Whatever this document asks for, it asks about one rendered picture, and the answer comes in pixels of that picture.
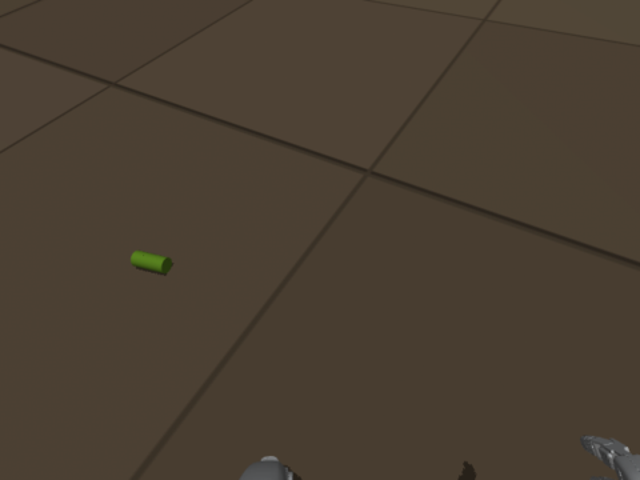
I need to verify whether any right robot hand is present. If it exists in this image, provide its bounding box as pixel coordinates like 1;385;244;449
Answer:
580;435;640;480

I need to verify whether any can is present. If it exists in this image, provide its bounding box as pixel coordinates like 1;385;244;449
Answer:
131;250;172;274

